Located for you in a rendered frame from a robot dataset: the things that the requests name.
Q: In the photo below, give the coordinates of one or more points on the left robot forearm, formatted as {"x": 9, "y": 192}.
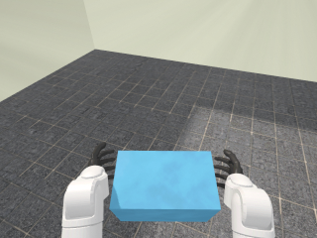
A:
{"x": 83, "y": 204}

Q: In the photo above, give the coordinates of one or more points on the robot right hand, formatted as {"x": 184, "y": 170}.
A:
{"x": 232, "y": 162}

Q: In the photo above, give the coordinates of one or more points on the carton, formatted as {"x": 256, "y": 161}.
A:
{"x": 164, "y": 186}

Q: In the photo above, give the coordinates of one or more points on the right robot forearm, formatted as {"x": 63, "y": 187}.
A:
{"x": 251, "y": 208}

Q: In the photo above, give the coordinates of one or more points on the robot left hand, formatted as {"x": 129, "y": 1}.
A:
{"x": 95, "y": 158}

